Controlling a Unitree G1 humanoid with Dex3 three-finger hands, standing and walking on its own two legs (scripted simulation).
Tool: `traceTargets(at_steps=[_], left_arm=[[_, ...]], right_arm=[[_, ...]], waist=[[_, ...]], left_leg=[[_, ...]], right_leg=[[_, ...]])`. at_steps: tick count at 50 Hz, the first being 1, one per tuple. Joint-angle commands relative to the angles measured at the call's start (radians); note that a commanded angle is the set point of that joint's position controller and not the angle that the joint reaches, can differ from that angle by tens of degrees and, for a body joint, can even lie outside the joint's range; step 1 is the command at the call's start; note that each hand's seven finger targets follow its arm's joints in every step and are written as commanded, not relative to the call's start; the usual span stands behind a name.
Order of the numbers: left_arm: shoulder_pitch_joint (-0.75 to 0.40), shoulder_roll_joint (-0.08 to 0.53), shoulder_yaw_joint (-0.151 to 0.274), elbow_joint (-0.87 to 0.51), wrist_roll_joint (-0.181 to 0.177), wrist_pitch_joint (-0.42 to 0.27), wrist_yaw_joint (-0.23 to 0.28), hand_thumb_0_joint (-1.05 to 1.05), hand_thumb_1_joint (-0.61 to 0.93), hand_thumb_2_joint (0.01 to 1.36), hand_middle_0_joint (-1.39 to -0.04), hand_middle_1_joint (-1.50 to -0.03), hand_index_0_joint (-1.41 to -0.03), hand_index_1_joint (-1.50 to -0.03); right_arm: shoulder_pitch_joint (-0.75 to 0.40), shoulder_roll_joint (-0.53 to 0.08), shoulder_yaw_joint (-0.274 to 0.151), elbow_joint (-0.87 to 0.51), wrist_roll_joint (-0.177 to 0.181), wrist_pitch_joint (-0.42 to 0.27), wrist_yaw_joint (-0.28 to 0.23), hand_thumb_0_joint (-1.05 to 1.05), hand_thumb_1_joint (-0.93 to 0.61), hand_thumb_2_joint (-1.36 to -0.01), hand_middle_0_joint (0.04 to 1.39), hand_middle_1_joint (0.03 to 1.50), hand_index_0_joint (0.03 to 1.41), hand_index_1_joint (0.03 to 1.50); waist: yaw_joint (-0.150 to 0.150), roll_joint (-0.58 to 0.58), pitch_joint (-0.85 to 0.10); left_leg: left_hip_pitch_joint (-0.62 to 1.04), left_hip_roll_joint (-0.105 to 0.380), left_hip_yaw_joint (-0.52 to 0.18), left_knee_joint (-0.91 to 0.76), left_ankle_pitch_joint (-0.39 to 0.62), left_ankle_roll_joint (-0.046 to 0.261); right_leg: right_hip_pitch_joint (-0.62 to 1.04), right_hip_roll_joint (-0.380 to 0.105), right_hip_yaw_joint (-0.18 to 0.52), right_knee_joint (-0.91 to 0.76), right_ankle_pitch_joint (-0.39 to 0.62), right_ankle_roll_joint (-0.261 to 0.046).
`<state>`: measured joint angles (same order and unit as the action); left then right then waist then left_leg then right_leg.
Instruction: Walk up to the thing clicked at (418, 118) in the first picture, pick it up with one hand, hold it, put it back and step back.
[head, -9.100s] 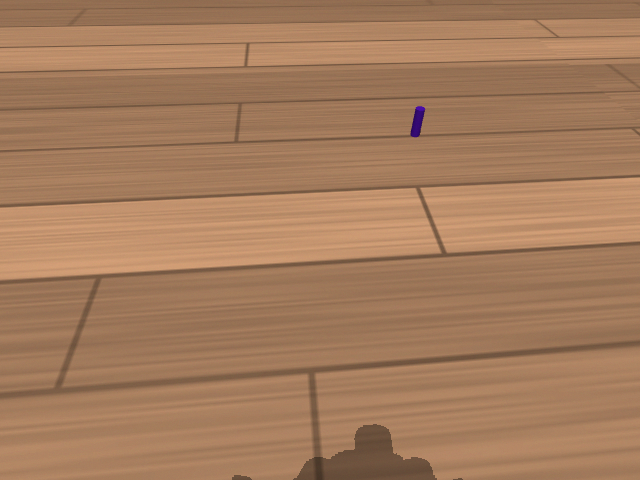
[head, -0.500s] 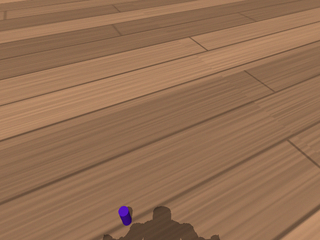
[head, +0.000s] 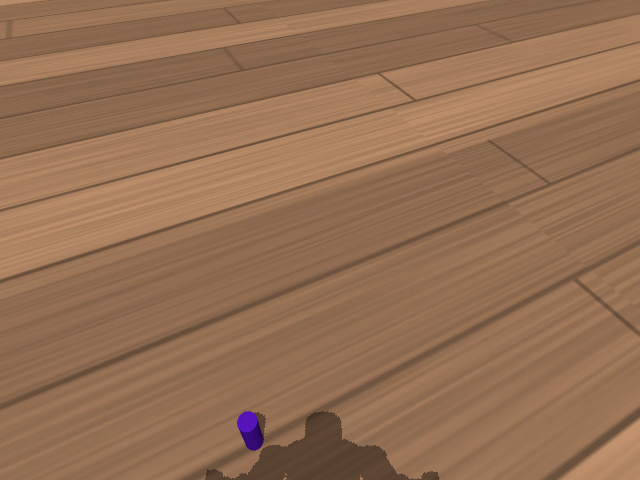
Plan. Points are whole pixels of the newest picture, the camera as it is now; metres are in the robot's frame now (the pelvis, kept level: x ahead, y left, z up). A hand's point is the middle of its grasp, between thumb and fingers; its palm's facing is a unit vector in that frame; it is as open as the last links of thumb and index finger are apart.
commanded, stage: go down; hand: left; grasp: from the side
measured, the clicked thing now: (251, 431) +0.41 +0.20 -0.70
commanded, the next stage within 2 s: none
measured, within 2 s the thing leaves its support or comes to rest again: neither
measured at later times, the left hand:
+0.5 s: hand out of the picture +0.15 +0.27 -0.17, palm faces +0.04 -0.94 -0.35, open 14.9 cm
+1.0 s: hand out of the picture +0.14 +0.28 -0.20, palm faces +0.08 -0.94 -0.33, open 17.5 cm
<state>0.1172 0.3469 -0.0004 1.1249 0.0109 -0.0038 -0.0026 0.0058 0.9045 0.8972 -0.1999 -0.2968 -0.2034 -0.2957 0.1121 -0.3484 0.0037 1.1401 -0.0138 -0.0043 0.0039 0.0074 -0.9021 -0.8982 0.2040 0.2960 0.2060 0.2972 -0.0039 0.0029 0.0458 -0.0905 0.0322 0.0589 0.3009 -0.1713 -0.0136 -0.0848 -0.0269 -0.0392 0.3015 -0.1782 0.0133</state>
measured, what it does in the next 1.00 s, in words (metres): lowers itself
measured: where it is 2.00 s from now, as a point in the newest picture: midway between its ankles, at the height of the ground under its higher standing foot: outside the picture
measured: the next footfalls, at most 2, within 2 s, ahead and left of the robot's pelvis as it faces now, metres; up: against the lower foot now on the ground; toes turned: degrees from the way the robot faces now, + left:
none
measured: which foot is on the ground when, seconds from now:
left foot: down 0.00-1.00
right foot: down 0.00-1.00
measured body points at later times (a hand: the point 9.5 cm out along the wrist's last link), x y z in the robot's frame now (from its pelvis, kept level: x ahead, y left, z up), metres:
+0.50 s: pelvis -0.01 +0.01 -0.03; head +0.04 +0.01 +0.42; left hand +0.14 +0.32 -0.15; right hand +0.09 -0.25 -0.14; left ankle +0.00 +0.12 -0.75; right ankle -0.01 -0.12 -0.75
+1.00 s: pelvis -0.01 +0.01 -0.08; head +0.07 +0.02 +0.36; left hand +0.13 +0.33 -0.17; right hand +0.16 -0.24 -0.16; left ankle +0.00 +0.13 -0.75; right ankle -0.01 -0.12 -0.75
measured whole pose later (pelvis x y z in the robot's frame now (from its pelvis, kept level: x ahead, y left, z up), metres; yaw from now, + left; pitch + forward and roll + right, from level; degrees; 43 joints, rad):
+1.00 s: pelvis -0.01 +0.01 -0.08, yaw +1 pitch +15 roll -2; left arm 0.26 0.35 0.23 0.44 0.03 0.26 -0.08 -0.01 -0.58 0.03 -0.10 -0.08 -0.09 -0.09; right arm 0.23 -0.23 0.00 0.57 0.00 -0.17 -0.09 0.01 -0.86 -0.89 0.20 0.30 0.21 0.30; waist -0.04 0.01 -0.11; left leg -0.82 0.05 0.00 1.05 -0.50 0.00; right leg -0.77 -0.03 -0.07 1.00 -0.49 0.02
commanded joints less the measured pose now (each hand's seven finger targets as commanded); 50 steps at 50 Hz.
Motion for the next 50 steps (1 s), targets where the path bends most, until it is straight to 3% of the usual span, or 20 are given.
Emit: traceTargets(at_steps=[1,3,4,5,6,7,8,9,11,13,15,20,26,28,32,38,42,43,50], left_arm=[[-0.033,0.221,0.038,-0.057,-0.002,-0.023,0.012,0.0,0.9,0.9,-0.2,-0.3,-0.2,-0.301],[-0.029,0.218,0.035,-0.056,0.0,-0.024,0.011,0.0,0.82,0.82,-0.267,-0.22,-0.228,-0.221],[-0.38,0.038,0.038,-0.406,-0.05,-0.113,0.028,0.0,0.74,0.74,-0.187,-0.14,-0.148,-0.141],[-0.458,0.103,0.061,-0.328,-0.049,-0.102,0.035,0.0,0.66,0.66,-0.107,-0.06,-0.068,-0.061],[-0.289,0.192,0.125,-0.159,-0.027,-0.06,0.04,0.0,0.58,0.58,-0.027,-0.043,-0.01,-0.043],[-0.222,0.197,0.14,-0.099,-0.022,-0.044,0.03,0.0,0.5,0.5,-0.023,-0.056,-0.022,-0.052],[-0.29,0.224,0.145,-0.132,-0.002,-0.046,0.022,0.0,0.42,0.42,-0.015,-0.063,-0.014,-0.06],[-0.319,0.277,0.182,-0.158,0.009,-0.055,0.017,0.0,0.34,0.34,-0.014,-0.077,-0.015,-0.072],[-0.168,0.249,0.207,-0.077,0.053,-0.032,-0.008,0.0,0.227,0.223,-0.019,-0.087,-0.025,-0.077],[-0.088,0.24,0.24,-0.124,0.076,-0.016,-0.02,0.0,0.123,0.191,-0.035,-0.085,-0.038,-0.076],[-0.058,0.211,0.234,-0.171,0.077,0.018,-0.018,0.0,0.014,0.141,-0.057,-0.077,-0.061,-0.067],[-0.136,0.188,0.216,-0.281,0.068,0.09,-0.014,0.0,-0.239,0.097,-0.067,-0.071,-0.065,-0.068],[-0.093,0.162,0.222,-0.455,0.046,0.108,-0.031,0.0,-0.493,0.038,-0.088,-0.083,-0.083,-0.085],[-0.07,0.184,0.247,-0.511,0.046,0.106,-0.033,0.0,-0.529,0.032,-0.093,-0.082,-0.085,-0.087],[-0.006,0.205,0.276,-0.616,0.05,0.12,-0.029,0.0,-0.556,0.024,-0.097,-0.081,-0.087,-0.087],[0.103,0.201,0.278,-0.709,0.04,0.192,-0.043,0.0,-0.611,0.02,-0.099,-0.082,-0.088,-0.091],[0.115,0.175,0.272,-0.775,0.028,0.225,-0.052,0.0,-0.611,0.028,-0.099,-0.083,-0.086,-0.093],[0.119,0.188,0.29,-0.789,0.026,0.23,-0.054,0.0,-0.611,0.033,-0.097,-0.088,-0.084,-0.098],[0.178,0.202,0.328,-0.846,0.006,0.214,-0.086,0.0,-0.611,0.04,-0.093,-0.083,-0.081,-0.094]], right_arm=[[-0.048,-0.217,-0.042,-0.056,0.003,-0.027,-0.011,0.0,-0.9,-0.9,0.2,0.3,0.2,0.3],[-0.05,-0.213,-0.041,-0.057,0.004,-0.026,-0.01,0.0,-0.915,-0.911,0.203,0.299,0.201,0.299],[-0.008,-0.041,0.002,-0.341,0.074,-0.074,-0.033,0.0,-0.968,-0.916,0.199,0.3,0.199,0.3],[0.041,-0.072,-0.005,-0.294,0.077,-0.074,-0.043,0.0,-0.969,-0.919,0.199,0.3,0.199,0.3],[0.072,-0.103,-0.02,-0.279,0.072,-0.064,-0.047,0.0,-0.996,-0.928,0.198,0.3,0.199,0.3],[0.083,-0.105,-0.032,-0.3,0.072,-0.055,-0.045,0.0,-0.973,-0.921,0.199,0.3,0.199,0.3],[0.095,-0.107,-0.045,-0.322,0.064,-0.056,-0.051,0.0,-0.98,-0.922,0.199,0.3,0.199,0.3],[0.115,-0.108,-0.059,-0.34,0.065,-0.063,-0.059,0.0,-0.962,-0.917,0.199,0.3,0.199,0.3],[0.153,-0.101,-0.078,-0.37,0.044,-0.071,-0.051,0.0,-0.956,-0.914,0.199,0.3,0.2,0.3],[0.159,-0.089,-0.092,-0.414,0.035,-0.075,-0.045,0.0,-0.927,-0.905,0.199,0.3,0.2,0.3],[0.145,-0.079,-0.092,-0.458,0.038,-0.078,-0.047,0.0,-0.916,-0.899,0.199,0.3,0.2,0.3],[0.102,-0.07,-0.085,-0.538,0.041,-0.097,-0.046,0.0,-0.892,-0.894,0.2,0.3,0.199,0.3],[0.137,-0.067,-0.088,-0.58,0.038,-0.137,-0.051,0.0,-0.864,-0.886,0.2,0.3,0.2,0.3],[0.147,-0.069,-0.094,-0.587,0.034,-0.151,-0.054,0.0,-0.856,-0.885,0.2,0.3,0.2,0.3],[0.139,-0.064,-0.092,-0.617,0.03,-0.172,-0.064,0.0,-0.858,-0.885,0.2,0.3,0.2,0.3],[0.135,-0.059,-0.082,-0.63,0.032,-0.184,-0.081,0.0,-0.859,-0.886,0.2,0.3,0.2,0.3],[0.121,-0.052,-0.075,-0.666,0.028,-0.2,-0.094,0.0,-0.863,-0.887,0.2,0.3,0.199,0.3],[0.124,-0.05,-0.075,-0.668,0.026,-0.204,-0.096,0.0,-0.859,-0.886,0.2,0.3,0.2,0.3],[0.123,-0.04,-0.077,-0.7,0.02,-0.23,-0.104,0.0,-0.88,-0.892,0.2,0.3,0.199,0.3]], waist=[[0.006,0.0,-0.062],[0.007,-0.008,-0.068],[-0.118,0.017,0.042],[-0.076,-0.036,-0.013],[-0.06,-0.037,-0.004],[-0.031,-0.039,-0.008],[-0.031,-0.032,-0.075],[-0.023,-0.025,-0.15],[-0.01,-0.025,-0.221],[0.032,0.03,-0.312],[0.034,0.055,-0.306],[-0.006,0.02,-0.213],[-0.025,0.031,-0.247],[-0.025,0.042,-0.302],[-0.017,0.085,-0.331],[-0.025,0.099,-0.319],[-0.039,0.076,-0.321],[-0.037,0.079,-0.328],[-0.033,0.068,-0.373]], left_leg=[[0.027,0.124,-0.105,-0.047,0.145,0.022],[0.031,0.126,-0.107,-0.045,0.147,0.025],[-0.128,-0.032,0.007,0.032,-0.001,0.03],[-0.118,-0.032,0.003,0.046,-0.018,0.036],[-0.141,-0.041,0.007,0.059,-0.043,0.036],[-0.17,-0.034,0.005,0.086,-0.022,0.032],[-0.172,-0.035,0.001,0.115,0.005,0.031],[-0.156,-0.032,-0.007,0.132,0.037,0.03],[-0.203,-0.038,-0.015,0.198,0.082,0.028],[-0.207,-0.049,-0.013,0.229,0.132,0.02],[-0.213,-0.05,-0.016,0.226,0.13,0.014],[-0.301,-0.031,-0.033,0.272,0.022,0.013],[-0.361,-0.015,-0.049,0.361,-0.015,0.012],[-0.365,-0.006,-0.059,0.407,0.034,0.01],[-0.394,-0.003,-0.066,0.451,0.031,0.004],[-0.453,-0.002,-0.081,0.499,0.005,0.007],[-0.489,0.0,-0.084,0.544,0.005,0.011],[-0.503,0.0,-0.084,0.561,0.007,0.013],[-0.585,-0.005,-0.083,0.646,-0.002,0.02]], right_leg=[[-0.021,-0.116,0.094,-0.041,0.121,-0.032],[-0.017,-0.116,0.092,-0.042,0.124,-0.032],[-0.24,0.017,0.025,0.013,0.06,-0.019],[-0.172,0.013,0.014,0.012,0.022,-0.015],[-0.183,0.018,0.004,0.019,-0.019,-0.022],[-0.2,0.023,-0.002,0.051,-0.015,-0.027],[-0.204,0.023,-0.001,0.078,0.007,-0.029],[-0.185,0.021,0.002,0.107,0.05,-0.027],[-0.186,0.019,0.002,0.172,0.095,-0.029],[-0.157,0.016,0.006,0.211,0.131,-0.033],[-0.17,0.021,0.003,0.214,0.117,-0.036],[-0.31,0.033,-0.013,0.25,-0.009,-0.036],[-0.411,0.039,-0.018,0.359,-0.049,-0.035],[-0.43,0.039,-0.023,0.41,-0.013,-0.035],[-0.469,0.036,-0.018,0.464,-0.026,-0.035],[-0.522,0.034,-0.017,0.506,-0.049,-0.031],[-0.567,0.035,-0.022,0.538,-0.053,-0.029],[-0.576,0.032,-0.02,0.548,-0.053,-0.03],[-0.621,0.029,-0.015,0.619,-0.047,-0.026]])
